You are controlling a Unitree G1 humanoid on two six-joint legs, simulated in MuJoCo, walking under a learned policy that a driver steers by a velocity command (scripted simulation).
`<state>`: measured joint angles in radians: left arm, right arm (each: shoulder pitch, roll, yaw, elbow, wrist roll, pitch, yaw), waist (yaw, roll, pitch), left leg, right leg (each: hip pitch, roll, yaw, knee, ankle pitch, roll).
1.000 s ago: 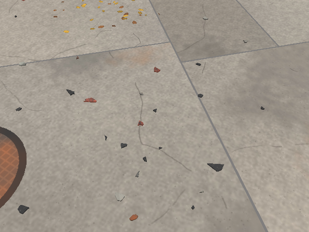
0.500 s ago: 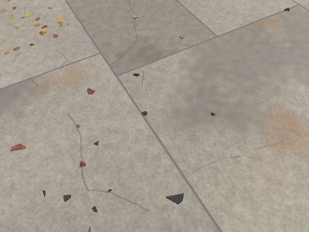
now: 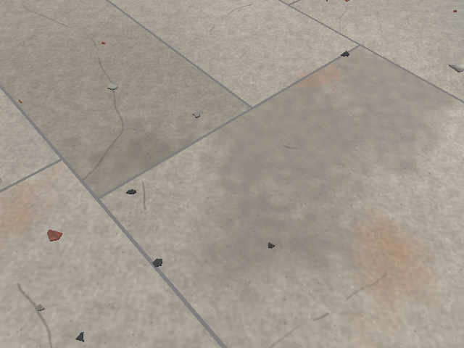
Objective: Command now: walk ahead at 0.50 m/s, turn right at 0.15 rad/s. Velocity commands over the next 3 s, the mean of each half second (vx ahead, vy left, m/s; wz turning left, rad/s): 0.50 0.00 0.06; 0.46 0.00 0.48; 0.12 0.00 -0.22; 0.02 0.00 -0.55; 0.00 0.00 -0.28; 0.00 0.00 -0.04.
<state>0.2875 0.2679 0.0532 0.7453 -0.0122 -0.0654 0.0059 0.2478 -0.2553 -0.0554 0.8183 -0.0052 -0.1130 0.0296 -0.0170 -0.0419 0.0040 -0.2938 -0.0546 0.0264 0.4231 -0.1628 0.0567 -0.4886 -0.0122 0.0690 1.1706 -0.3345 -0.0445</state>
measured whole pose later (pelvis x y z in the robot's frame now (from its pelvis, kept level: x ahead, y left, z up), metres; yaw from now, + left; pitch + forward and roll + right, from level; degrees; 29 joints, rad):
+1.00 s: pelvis +0.49 +0.04 -0.02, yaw +21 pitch +2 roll -1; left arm 0.23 0.29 0.07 0.82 -0.02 -0.08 0.01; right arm 0.11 -0.29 -0.07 0.68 0.00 -0.04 0.04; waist 0.02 0.00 0.08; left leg -0.48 -0.04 0.04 0.62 -0.18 0.08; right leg -0.32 -0.06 -0.02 1.21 -0.51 0.04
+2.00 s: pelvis +0.66 +0.08 -0.01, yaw -7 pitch +2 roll +1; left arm 0.13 0.32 0.08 0.65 -0.01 0.05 0.03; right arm 0.12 -0.28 -0.08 0.76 -0.01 -0.02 -0.01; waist 0.01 -0.04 0.02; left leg -0.30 -0.04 -0.05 0.51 -0.25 0.00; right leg -0.38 0.12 0.23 0.68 -0.40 -0.02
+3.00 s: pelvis +0.66 +0.05 +0.00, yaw -15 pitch -2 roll +0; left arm 0.20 0.24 0.04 0.86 0.01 0.01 0.01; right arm 0.21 -0.26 -0.04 0.97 0.00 0.00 -0.04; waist -0.02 0.00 0.03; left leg -0.18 0.07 0.00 0.47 -0.26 -0.06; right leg -0.17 0.03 0.03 0.49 -0.29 -0.02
